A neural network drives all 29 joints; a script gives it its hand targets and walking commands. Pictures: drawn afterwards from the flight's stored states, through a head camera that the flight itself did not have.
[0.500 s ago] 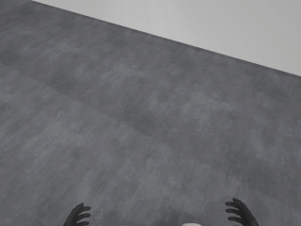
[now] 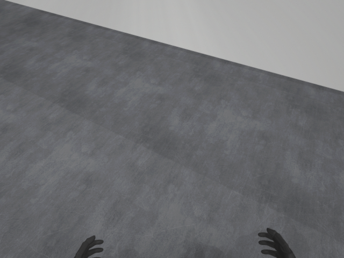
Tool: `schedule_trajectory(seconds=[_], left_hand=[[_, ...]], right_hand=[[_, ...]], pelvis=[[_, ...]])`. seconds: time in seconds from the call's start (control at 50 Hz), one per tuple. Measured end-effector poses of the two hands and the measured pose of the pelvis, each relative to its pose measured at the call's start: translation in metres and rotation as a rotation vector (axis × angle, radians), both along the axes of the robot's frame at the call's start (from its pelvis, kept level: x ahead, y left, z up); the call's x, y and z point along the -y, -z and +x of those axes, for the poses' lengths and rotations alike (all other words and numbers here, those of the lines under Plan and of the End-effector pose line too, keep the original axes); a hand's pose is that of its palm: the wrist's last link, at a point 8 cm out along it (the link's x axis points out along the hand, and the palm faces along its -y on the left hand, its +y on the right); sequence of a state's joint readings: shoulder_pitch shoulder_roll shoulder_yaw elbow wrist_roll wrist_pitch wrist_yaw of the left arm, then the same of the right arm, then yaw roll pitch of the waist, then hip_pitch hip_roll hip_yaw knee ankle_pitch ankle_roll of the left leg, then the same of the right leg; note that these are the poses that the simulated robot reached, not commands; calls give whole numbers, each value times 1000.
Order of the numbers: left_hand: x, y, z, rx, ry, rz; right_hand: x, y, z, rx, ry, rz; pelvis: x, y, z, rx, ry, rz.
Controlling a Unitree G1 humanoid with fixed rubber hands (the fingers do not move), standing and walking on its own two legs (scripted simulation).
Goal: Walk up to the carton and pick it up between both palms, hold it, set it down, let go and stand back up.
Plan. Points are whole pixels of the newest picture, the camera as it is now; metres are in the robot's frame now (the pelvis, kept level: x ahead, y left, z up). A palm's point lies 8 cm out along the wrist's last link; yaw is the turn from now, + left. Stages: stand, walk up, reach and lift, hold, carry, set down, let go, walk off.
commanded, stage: stand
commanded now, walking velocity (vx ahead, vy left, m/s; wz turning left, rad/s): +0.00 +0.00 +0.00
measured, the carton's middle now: out of the picture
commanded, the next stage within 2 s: walk up in 0.20 s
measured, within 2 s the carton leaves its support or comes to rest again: neither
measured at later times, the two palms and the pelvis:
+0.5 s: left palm out of the picture +0.07 +0.26 -0.09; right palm out of the picture +0.09 -0.25 -0.10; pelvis -0.01 +0.00 +0.00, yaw +7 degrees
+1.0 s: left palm out of the picture +0.00 +0.41 -0.10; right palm (218, 238) +0.18 -0.09 -0.11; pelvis +0.00 +0.13 -0.01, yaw +27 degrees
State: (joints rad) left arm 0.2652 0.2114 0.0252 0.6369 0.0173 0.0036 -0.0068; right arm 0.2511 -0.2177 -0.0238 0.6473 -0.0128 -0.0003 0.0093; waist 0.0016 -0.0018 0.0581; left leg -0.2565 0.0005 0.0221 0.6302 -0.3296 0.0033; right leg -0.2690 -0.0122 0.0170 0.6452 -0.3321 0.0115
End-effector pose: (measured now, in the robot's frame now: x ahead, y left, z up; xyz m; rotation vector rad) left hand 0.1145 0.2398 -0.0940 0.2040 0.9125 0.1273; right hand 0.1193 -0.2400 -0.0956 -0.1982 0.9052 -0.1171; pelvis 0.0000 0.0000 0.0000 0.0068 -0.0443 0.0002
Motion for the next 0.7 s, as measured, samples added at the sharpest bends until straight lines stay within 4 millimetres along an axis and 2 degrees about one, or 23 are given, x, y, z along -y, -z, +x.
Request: schedule_trajectory(seconds=[0.2, 0.4, 0.44, 0.5, 0.58, 0.64, 0.7], left_hand=[[1, -1, -12, -14, -3, 1], [1, 0, -24, -39, 2, 8], [-3, 1, -27, -37, 5, 32], [-22, 0, -40, -19, -54, 80], [-58, 1, -77, -47, -163, 125], [-88, 8, -107, -91, -238, 143], [-120, 22, -131, -123, -306, 142]], right_hand=[[1, 0, -8, -2, 2, 6], [5, 4, -25, -33, 14, 5], [6, 6, -28, -64, -24, -2], [7, 8, -28, -153, -123, -45], [-1, 5, -9, -190, -209, -81], [-22, 3, 12, -183, -259, -81], [-56, 1, 33, -153, -309, -79]], pelvis=[[1, -1, -4, 6, 3, 2], [3, -2, -10, 5, 10, 5], [2, -1, -11, 0, -33, -9], [-3, 0, -14, -1, -117, -12], [-19, 0, -17, 8, -183, -31], [-35, 3, -17, 18, -238, -48], [-55, 9, -15, 23, -289, -58]])
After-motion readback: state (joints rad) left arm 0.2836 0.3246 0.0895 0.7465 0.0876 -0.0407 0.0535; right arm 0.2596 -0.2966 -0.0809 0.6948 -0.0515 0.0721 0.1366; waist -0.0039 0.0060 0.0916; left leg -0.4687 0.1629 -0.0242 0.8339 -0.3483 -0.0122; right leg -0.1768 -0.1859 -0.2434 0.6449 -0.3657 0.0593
